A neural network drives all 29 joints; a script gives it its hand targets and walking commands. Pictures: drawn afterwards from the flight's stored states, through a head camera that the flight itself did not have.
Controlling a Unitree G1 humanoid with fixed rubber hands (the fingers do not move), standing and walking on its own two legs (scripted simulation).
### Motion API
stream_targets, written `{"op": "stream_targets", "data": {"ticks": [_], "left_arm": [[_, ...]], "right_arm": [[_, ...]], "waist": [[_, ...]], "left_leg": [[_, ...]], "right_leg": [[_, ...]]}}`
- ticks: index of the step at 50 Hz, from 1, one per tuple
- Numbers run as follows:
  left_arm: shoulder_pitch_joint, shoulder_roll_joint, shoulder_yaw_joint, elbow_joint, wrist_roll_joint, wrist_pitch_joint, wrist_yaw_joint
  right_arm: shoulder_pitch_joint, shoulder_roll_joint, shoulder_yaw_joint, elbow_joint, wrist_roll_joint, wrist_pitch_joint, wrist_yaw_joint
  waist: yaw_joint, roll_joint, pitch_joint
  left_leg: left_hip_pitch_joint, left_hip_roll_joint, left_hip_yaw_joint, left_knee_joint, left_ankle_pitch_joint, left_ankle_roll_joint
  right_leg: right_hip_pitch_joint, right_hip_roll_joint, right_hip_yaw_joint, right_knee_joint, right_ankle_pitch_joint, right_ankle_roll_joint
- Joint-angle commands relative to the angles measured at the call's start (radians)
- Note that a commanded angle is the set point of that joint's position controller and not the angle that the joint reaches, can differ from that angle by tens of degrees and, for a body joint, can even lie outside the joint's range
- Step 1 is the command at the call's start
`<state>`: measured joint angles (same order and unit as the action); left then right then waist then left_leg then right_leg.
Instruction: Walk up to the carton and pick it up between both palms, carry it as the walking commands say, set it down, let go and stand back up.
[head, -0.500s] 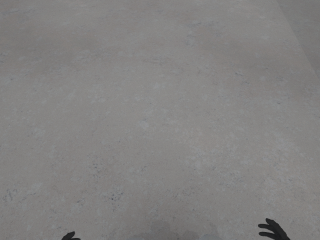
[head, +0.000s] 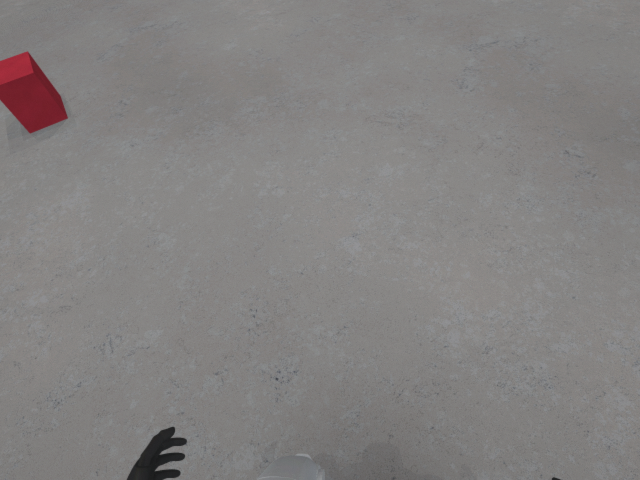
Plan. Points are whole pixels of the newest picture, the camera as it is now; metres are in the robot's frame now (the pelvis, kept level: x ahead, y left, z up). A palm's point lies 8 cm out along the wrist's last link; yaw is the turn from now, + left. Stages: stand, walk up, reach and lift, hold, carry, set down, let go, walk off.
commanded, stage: walk up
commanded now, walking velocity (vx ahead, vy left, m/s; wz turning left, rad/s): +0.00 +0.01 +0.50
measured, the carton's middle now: (28, 92) +2.08 +1.76 -0.63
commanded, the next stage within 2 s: none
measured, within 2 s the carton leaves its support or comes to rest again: neither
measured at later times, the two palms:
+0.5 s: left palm out of the picture +0.08 +0.33 -0.11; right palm out of the picture +0.11 -0.21 -0.10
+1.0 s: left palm out of the picture +0.08 +0.27 -0.11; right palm (369, 244) +0.51 -0.05 -0.12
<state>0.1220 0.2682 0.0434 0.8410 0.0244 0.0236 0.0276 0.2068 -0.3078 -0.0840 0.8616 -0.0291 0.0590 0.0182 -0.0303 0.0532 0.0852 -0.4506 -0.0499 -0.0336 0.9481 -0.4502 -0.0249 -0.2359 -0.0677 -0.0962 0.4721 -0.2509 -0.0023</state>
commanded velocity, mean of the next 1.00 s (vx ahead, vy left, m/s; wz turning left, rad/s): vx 0.38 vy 0.01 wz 0.48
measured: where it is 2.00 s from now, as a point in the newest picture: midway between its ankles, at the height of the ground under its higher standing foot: (228, 320)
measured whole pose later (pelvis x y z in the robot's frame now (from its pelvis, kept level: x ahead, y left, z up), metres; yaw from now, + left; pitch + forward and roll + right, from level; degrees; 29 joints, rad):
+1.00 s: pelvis +0.26 +0.09 +0.00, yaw +29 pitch +0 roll +1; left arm 0.45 0.20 0.06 1.00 0.03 -0.09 0.00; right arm 0.08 -0.27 -0.07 0.89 -0.03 -0.01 0.09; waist 0.07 0.04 0.08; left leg -0.63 0.08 0.04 0.86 -0.10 -0.01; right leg 0.01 -0.10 -0.22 0.34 -0.33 0.04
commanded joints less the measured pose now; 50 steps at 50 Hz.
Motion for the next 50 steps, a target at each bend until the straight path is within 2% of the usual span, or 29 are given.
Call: {"op": "stream_targets", "data": {"ticks": [1, 7, 9, 11, 12, 13, 14, 15, 16, 17, 18, 19, 20, 24, 30, 32, 33, 34, 35, 36, 37, 38, 39, 40, 41, 43, 46, 47, 50], "left_arm": [[-0.005, 0.151, 0.042, -0.026, 0.006, -0.005, 0.006], [0.117, 0.204, 0.074, -0.024, 0.026, -0.008, -0.004], [0.109, 0.22, 0.077, -0.033, 0.024, -0.007, -0.008], [0.085, 0.221, 0.075, -0.046, 0.016, -0.004, -0.014], [0.11, 0.2, 0.067, -0.048, 0.021, -0.007, -0.019], [0.077, 0.125, 0.037, -0.076, 0.026, -0.008, -0.037], [-0.095, 0.066, 0.016, -0.159, 0.039, 0.001, -0.047], [-0.157, 0.079, 0.018, -0.164, 0.037, 0.002, -0.051], [-0.103, 0.093, 0.023, -0.136, 0.034, -0.006, -0.06], [-0.02, 0.115, 0.032, -0.098, 0.04, -0.021, -0.067], [0.008, 0.115, 0.035, -0.074, 0.04, -0.028, -0.069], [0.022, 0.101, 0.031, -0.055, 0.036, -0.03, -0.074], [0.011, 0.091, 0.032, -0.051, 0.031, -0.028, -0.076], [-0.089, 0.078, 0.032, -0.094, 0.018, -0.024, -0.092], [-0.164, 0.056, 0.029, -0.106, -0.007, -0.051, -0.08], [-0.131, 0.055, 0.034, -0.094, -0.01, -0.063, -0.073], [-0.065, 0.059, 0.039, -0.069, -0.01, -0.073, -0.064], [0.063, 0.095, 0.053, -0.025, -0.009, -0.084, -0.05], [0.243, 0.185, 0.077, 0.011, 0.013, -0.097, -0.033], [0.373, 0.3, 0.105, 0.054, 0.029, -0.09, -0.025], [0.349, 0.247, 0.095, 0.098, 0.033, -0.082, -0.031], [0.264, 0.172, 0.074, 0.095, 0.028, -0.088, -0.035], [0.186, 0.11, 0.059, 0.085, 0.021, -0.098, -0.039], [0.146, 0.065, 0.045, 0.078, 0.021, -0.109, -0.041], [0.151, 0.038, 0.036, 0.076, 0.02, -0.118, -0.042], [0.208, 0.031, 0.031, 0.086, 0.011, -0.131, -0.043], [0.303, 0.082, 0.046, 0.101, 0.004, -0.13, -0.03], [0.318, 0.084, 0.047, 0.107, 0.002, -0.127, -0.025], [0.32, 0.078, 0.049, 0.112, -0.003, -0.118, -0.022]], "right_arm": [[0.015, -0.06, -0.015, -0.056, 0.009, 0.001, 0.018], [-0.091, -0.017, 0.005, -0.109, 0.021, 0.001, 0.028], [-0.074, -0.027, 0.003, -0.109, 0.019, -0.003, 0.027], [-0.004, -0.039, -0.003, -0.089, 0.017, -0.014, 0.021], [0.061, -0.064, -0.006, -0.059, 0.005, -0.02, 0.015], [0.19, -0.149, -0.029, -0.01, 0.002, -0.026, 0.016], [0.271, -0.238, -0.043, -0.008, -0.011, -0.036, 0.004], [0.197, -0.204, -0.039, 0.003, 0.006, -0.037, 0.002], [0.11, -0.167, -0.031, -0.004, 0.011, -0.046, 0.0], [0.094, -0.138, -0.026, -0.007, 0.009, -0.056, -0.006], [0.076, -0.122, -0.018, -0.017, 0.01, -0.069, -0.016], [0.071, -0.109, -0.015, -0.011, 0.01, -0.08, -0.02], [0.081, -0.103, -0.014, -0.013, 0.009, -0.092, -0.022], [0.138, -0.122, -0.015, 0.025, 0.012, -0.104, -0.013], [0.195, -0.126, -0.007, 0.084, 0.004, -0.113, -0.011], [0.186, -0.124, -0.007, 0.094, 0.003, -0.113, -0.01], [0.168, -0.119, -0.007, 0.095, 0.006, -0.113, -0.008], [0.138, -0.1, -0.002, 0.086, 0.008, -0.118, -0.008], [0.105, -0.045, 0.01, 0.056, 0.011, -0.129, -0.013], [0.111, 0.006, 0.018, 0.01, 0.004, -0.134, -0.022], [0.076, -0.045, 0.005, 0.02, 0.005, -0.126, -0.022], [0.056, -0.021, 0.009, 0.014, 0.004, -0.128, -0.007], [0.061, -0.012, 0.01, 0.02, 0.005, -0.126, 0.007], [0.063, -0.005, 0.009, 0.026, 0.003, -0.118, 0.02], [0.069, 0.005, 0.009, 0.038, -0.005, -0.107, 0.03], [0.044, 0.025, 0.01, 0.036, -0.01, -0.093, 0.039], [-0.09, 0.032, 0.012, -0.008, -0.007, -0.077, 0.06], [-0.123, 0.043, 0.018, -0.02, -0.004, -0.073, 0.068], [-0.226, 0.068, 0.036, -0.051, 0.006, -0.071, 0.086]], "waist": [[0.015, -0.233, -0.076], [0.061, -0.276, -0.071], [0.052, -0.272, -0.086], [0.009, -0.231, -0.107], [-0.008, -0.146, -0.145], [-0.063, 0.09, -0.195], [-0.149, 0.208, -0.114], [-0.129, 0.186, -0.02], [-0.067, 0.177, 0.003], [-0.027, 0.094, -0.017], [-0.01, 0.027, -0.016], [-0.002, 0.029, -0.021], [-0.007, 0.023, -0.005], [-0.032, 0.131, 0.01], [-0.053, 0.116, 0.044], [-0.028, 0.106, 0.031], [0.011, 0.071, 0.006], [0.076, 0.004, -0.057], [0.167, -0.165, -0.178], [0.189, -0.391, -0.265], [0.151, -0.254, -0.188], [0.101, -0.184, -0.099], [0.058, -0.138, -0.046], [0.033, -0.146, -0.015], [0.03, -0.169, -0.01], [0.034, -0.183, -0.011], [0.062, -0.166, 0.023], [0.068, -0.177, 0.027], [0.088, -0.226, 0.045]], "left_leg": [[-0.027, 0.05, 0.032, 0.072, 0.003, -0.031], [0.042, 0.061, 0.095, -0.215, -0.025, -0.003], [0.09, 0.052, 0.113, -0.292, -0.006, 0.006], [0.24, 0.028, 0.137, -0.455, 0.112, 0.02], [0.4, 0.05, 0.069, -0.537, 0.152, 0.045], [0.608, 0.232, -0.228, -0.668, -0.2, 0.143], [0.539, 0.482, -0.678, -0.832, -0.587, 0.238], [0.455, 0.432, -0.623, -0.848, -0.522, 0.253], [0.399, 0.363, -0.512, -0.821, -0.399, 0.225], [0.4, 0.322, -0.437, -0.808, -0.28, 0.202], [0.372, 0.296, -0.369, -0.788, -0.106, 0.19], [0.357, 0.271, -0.309, -0.777, -0.009, 0.18], [0.358, 0.277, -0.301, -0.765, 0.085, 0.175], [0.338, 0.25, -0.312, -0.824, -0.052, 0.194], [0.289, 0.244, -0.295, -0.788, 0.069, 0.2], [0.258, 0.246, -0.31, -0.74, 0.11, 0.192], [0.204, 0.217, -0.271, -0.666, 0.157, 0.173], [0.095, 0.16, -0.216, -0.511, 0.257, 0.147], [-0.081, 0.086, -0.143, -0.202, 0.2, 0.124], [-0.293, -0.001, -0.089, 0.077, -0.096, 0.105], [-0.336, 0.079, -0.112, 0.219, -0.035, 0.094], [-0.33, 0.122, -0.101, 0.256, 0.065, 0.087], [-0.289, 0.156, -0.086, 0.245, 0.167, 0.068], [-0.26, 0.177, -0.072, 0.228, 0.226, 0.052], [-0.242, 0.173, -0.043, 0.238, 0.265, 0.041], [-0.233, 0.163, -0.004, 0.196, 0.294, 0.029], [-0.276, 0.153, 0.035, 0.058, 0.311, 0.008], [-0.268, 0.148, 0.048, -0.004, 0.325, 0.007], [-0.132, 0.123, 0.101, -0.211, 0.397, 0.026]], "right_leg": [[0.083, -0.233, 0.084, -0.138, 0.38, -0.11], [0.155, -0.275, 0.053, -0.108, 0.413, -0.098], [0.139, -0.291, 0.05, -0.081, 0.385, -0.097], [0.043, -0.275, 0.006, 0.008, 0.274, -0.058], [-0.088, -0.234, -0.039, 0.115, 0.075, -0.012], [-0.37, -0.085, -0.14, 0.386, -0.407, 0.021], [-0.595, -0.012, 0.005, 0.586, -0.428, 0.044], [-0.613, -0.072, 0.092, 0.653, -0.276, 0.052], [-0.563, -0.081, 0.085, 0.647, -0.183, 0.059], [-0.496, -0.091, 0.092, 0.616, -0.112, 0.066], [-0.445, -0.086, 0.083, 0.597, -0.059, 0.073], [-0.407, -0.077, 0.067, 0.577, -0.033, 0.077], [-0.399, -0.074, 0.071, 0.552, -0.008, 0.079], [-0.379, -0.044, 0.047, 0.382, 0.011, 0.092], [-0.211, -0.007, 0.015, 0.137, 0.031, 0.085], [-0.104, 0.009, 0.015, 0.065, 0.002, 0.07], [0.033, 0.017, -0.007, -0.016, 0.042, 0.06], [0.259, 0.001, 0.002, -0.061, 0.038, 0.046], [0.513, -0.2, 0.223, -0.138, -0.149, 0.007], [0.62, -0.455, 0.63, -0.25, -0.361, -0.09], [0.478, -0.445, 0.665, -0.279, -0.509, -0.102], [0.356, -0.411, 0.566, -0.284, -0.463, -0.092], [0.265, -0.359, 0.428, -0.284, -0.298, -0.076], [0.207, -0.312, 0.314, -0.285, -0.154, -0.064], [0.178, -0.273, 0.224, -0.277, -0.022, -0.055], [0.177, -0.253, 0.122, -0.248, 0.234, -0.045], [0.209, -0.291, 0.06, -0.233, 0.538, -0.047], [0.212, -0.286, 0.026, -0.234, 0.583, -0.041], [0.153, -0.244, -0.074, -0.254, 0.498, -0.022]]}}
